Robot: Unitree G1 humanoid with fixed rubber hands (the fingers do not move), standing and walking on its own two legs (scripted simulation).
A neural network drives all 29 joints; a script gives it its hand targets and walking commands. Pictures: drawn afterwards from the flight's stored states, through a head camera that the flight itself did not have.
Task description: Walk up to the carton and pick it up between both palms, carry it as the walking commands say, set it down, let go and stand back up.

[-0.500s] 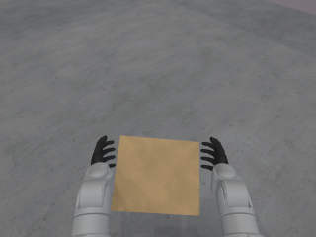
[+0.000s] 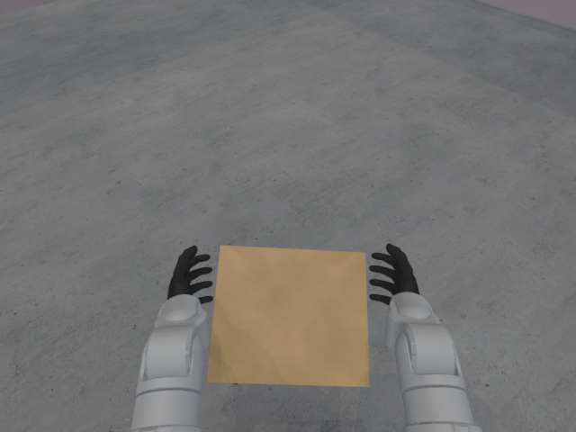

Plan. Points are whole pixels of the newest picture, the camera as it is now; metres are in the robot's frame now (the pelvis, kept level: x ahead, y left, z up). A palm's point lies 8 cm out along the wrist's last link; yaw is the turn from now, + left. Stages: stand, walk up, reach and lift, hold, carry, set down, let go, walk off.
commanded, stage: carry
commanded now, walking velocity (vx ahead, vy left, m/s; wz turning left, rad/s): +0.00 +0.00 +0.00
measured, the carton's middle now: (288, 315) +0.33 +0.03 -0.08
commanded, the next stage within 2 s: none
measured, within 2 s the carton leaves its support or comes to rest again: neither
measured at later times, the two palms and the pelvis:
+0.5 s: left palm (243, 165) +0.57 +0.12 +0.04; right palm (402, 163) +0.59 -0.18 +0.03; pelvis +0.28 -0.05 +0.00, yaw +2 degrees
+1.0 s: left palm (273, 87) +0.87 +0.08 +0.03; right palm (395, 85) +0.90 -0.22 +0.02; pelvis +0.59 -0.09 +0.00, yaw +4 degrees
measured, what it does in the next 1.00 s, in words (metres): walks ahead: right foot, then left foot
